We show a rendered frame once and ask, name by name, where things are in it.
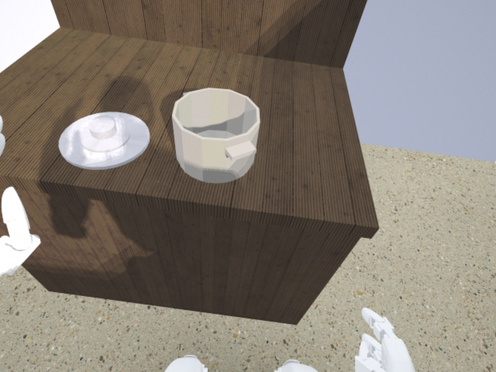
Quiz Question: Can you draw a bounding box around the robot right shin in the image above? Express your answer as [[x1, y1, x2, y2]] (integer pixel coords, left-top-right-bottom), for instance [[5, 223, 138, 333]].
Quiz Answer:
[[283, 360, 300, 366]]

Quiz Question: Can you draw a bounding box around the table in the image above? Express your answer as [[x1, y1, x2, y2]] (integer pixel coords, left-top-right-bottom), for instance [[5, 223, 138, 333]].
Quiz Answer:
[[0, 0, 379, 325]]

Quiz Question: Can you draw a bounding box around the right robot hand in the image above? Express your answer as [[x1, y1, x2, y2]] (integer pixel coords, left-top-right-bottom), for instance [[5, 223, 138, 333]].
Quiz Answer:
[[355, 308, 415, 372]]

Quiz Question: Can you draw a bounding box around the pot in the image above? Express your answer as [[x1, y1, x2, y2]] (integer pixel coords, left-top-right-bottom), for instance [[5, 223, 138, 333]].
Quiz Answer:
[[172, 88, 260, 184]]

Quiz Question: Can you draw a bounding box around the left robot hand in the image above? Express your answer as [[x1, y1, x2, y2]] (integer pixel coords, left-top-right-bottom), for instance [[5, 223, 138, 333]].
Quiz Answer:
[[0, 116, 40, 277]]

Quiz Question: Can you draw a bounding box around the knob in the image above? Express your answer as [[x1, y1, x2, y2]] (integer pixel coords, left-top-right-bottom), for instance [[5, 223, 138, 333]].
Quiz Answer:
[[88, 118, 116, 140]]

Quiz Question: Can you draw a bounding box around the lid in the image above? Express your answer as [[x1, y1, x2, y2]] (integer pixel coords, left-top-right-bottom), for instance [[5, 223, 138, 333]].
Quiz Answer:
[[59, 112, 150, 170]]

